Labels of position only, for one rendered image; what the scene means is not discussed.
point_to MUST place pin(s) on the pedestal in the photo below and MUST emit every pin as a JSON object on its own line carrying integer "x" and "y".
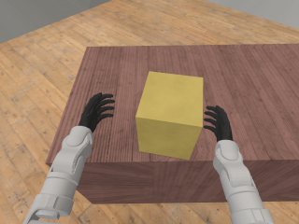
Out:
{"x": 257, "y": 85}

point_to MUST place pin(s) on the carton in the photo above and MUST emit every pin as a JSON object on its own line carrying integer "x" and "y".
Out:
{"x": 169, "y": 117}

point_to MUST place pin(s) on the right robot forearm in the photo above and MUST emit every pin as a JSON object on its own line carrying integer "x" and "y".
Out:
{"x": 242, "y": 196}

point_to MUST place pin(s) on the right robot hand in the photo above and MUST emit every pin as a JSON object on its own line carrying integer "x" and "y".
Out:
{"x": 223, "y": 130}

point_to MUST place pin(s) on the left robot forearm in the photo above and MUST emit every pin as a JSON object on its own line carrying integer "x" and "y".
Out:
{"x": 55, "y": 199}

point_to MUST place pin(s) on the left robot hand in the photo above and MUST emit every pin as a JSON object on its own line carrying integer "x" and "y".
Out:
{"x": 91, "y": 115}

